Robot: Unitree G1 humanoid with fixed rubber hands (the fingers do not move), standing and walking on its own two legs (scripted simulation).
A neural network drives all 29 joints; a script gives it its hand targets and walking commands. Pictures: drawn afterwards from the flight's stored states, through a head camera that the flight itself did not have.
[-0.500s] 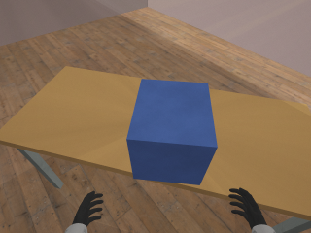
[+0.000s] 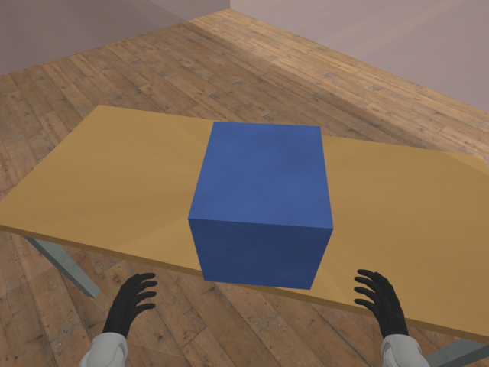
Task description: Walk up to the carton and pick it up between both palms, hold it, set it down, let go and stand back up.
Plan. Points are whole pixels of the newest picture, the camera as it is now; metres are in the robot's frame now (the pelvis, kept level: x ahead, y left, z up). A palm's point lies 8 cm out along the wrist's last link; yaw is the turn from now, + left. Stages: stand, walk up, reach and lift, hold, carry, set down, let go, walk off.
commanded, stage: reach and lift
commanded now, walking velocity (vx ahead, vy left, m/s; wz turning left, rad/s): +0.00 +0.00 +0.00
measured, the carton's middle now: (261, 204) +0.46 +0.01 -0.05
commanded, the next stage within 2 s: none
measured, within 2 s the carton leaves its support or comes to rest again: neither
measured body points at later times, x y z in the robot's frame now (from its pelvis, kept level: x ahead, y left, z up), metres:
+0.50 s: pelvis -0.01 +0.01 -0.01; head +0.01 +0.02 +0.44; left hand +0.28 +0.24 -0.02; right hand +0.28 -0.20 -0.02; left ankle +0.03 +0.13 -0.73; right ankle -0.04 -0.11 -0.73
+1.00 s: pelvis +0.00 +0.01 +0.00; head +0.01 +0.02 +0.45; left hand +0.37 +0.23 +0.04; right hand +0.35 -0.21 +0.04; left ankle +0.03 +0.13 -0.73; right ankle -0.04 -0.11 -0.73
